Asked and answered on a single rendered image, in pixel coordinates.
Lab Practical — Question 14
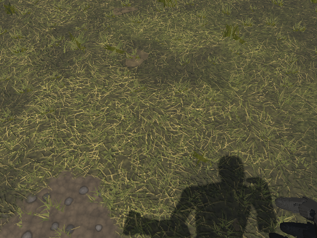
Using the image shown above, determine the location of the right robot hand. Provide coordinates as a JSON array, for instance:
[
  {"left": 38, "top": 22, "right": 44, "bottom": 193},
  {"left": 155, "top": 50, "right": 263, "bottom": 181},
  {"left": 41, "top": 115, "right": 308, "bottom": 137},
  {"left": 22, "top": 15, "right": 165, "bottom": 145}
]
[{"left": 268, "top": 196, "right": 317, "bottom": 238}]

